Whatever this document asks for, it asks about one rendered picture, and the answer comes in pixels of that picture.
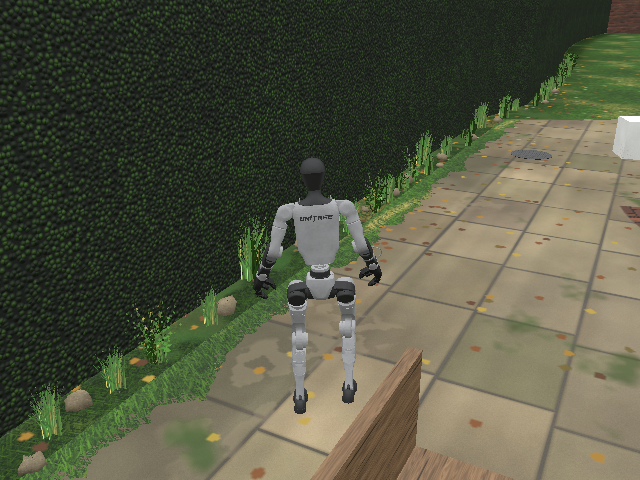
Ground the robot right forearm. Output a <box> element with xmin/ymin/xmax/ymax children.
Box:
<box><xmin>359</xmin><ymin>237</ymin><xmax>379</xmax><ymax>270</ymax></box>

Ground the robot left hand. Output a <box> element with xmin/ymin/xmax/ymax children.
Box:
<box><xmin>253</xmin><ymin>276</ymin><xmax>276</xmax><ymax>299</ymax></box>

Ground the robot right hand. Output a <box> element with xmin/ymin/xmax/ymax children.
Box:
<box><xmin>359</xmin><ymin>265</ymin><xmax>382</xmax><ymax>286</ymax></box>

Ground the right robot thigh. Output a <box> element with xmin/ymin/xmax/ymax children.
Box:
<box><xmin>334</xmin><ymin>277</ymin><xmax>356</xmax><ymax>338</ymax></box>

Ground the robot left forearm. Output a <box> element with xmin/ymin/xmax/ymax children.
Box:
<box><xmin>256</xmin><ymin>243</ymin><xmax>277</xmax><ymax>281</ymax></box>

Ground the humanoid robot torso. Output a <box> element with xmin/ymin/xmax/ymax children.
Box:
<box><xmin>293</xmin><ymin>195</ymin><xmax>340</xmax><ymax>300</ymax></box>

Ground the robot left upper arm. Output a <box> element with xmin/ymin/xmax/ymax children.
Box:
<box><xmin>267</xmin><ymin>203</ymin><xmax>295</xmax><ymax>258</ymax></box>

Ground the robot right upper arm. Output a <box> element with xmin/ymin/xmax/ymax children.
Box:
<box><xmin>336</xmin><ymin>200</ymin><xmax>369</xmax><ymax>253</ymax></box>

